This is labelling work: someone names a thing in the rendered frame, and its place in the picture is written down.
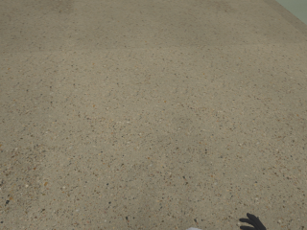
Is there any right robot hand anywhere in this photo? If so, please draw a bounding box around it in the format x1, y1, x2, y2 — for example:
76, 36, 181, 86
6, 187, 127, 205
239, 213, 267, 230

